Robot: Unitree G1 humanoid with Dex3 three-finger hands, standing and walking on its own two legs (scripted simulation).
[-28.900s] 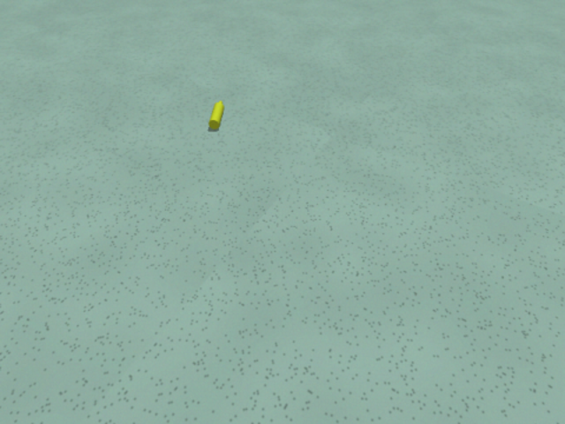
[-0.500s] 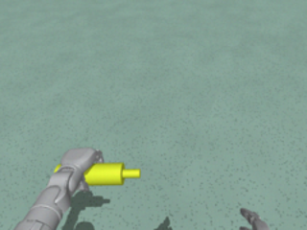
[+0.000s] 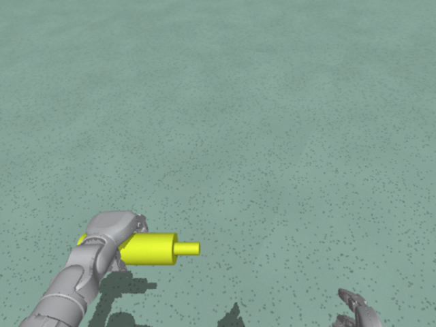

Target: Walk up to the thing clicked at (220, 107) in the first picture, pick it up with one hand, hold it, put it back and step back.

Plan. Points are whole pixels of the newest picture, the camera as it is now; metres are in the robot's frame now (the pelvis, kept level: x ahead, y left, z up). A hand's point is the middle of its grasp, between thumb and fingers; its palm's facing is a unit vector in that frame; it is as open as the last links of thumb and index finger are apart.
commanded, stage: hold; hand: left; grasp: from above
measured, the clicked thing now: (141, 248) +0.30 +0.19 -0.06
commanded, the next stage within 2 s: crouch in 0.28 s
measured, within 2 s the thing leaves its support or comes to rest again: neither
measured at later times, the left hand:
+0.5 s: hand (119, 243) +0.30 +0.22 -0.04, palm faces -0.45 -0.05 -0.89, open 9.3 cm
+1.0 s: hand (137, 265) +0.32 +0.24 -0.21, palm faces -0.43 +0.05 -0.90, open 9.3 cm
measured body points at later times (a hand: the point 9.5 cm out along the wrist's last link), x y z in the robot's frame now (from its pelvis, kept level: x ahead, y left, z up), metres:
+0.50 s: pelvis +0.01 +0.00 +0.00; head +0.02 -0.02 +0.45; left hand +0.32 +0.23 +0.01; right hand +0.16 -0.25 -0.11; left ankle +0.02 +0.12 -0.74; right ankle +0.01 -0.13 -0.74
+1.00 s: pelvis -0.03 +0.01 -0.10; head +0.08 +0.02 +0.33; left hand +0.34 +0.24 -0.16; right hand +0.06 -0.28 -0.22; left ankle +0.02 +0.13 -0.74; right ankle +0.01 -0.13 -0.74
